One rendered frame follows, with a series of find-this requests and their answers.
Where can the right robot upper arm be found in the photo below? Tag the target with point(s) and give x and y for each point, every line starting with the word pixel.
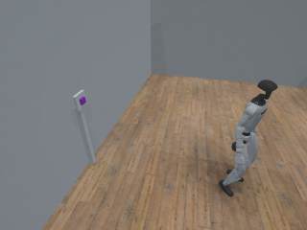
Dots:
pixel 248 114

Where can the right robot hand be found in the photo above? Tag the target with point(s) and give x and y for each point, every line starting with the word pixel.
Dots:
pixel 240 160

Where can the robot right shin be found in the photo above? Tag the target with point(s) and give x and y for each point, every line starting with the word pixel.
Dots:
pixel 231 178

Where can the robot left thigh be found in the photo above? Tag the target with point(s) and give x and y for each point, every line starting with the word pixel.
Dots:
pixel 252 147

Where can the panel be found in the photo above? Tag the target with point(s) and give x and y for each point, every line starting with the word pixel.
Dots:
pixel 83 126

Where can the robot right forearm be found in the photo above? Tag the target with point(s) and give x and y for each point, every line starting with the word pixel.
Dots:
pixel 239 141

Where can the button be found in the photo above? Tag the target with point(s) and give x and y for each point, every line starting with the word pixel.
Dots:
pixel 82 100

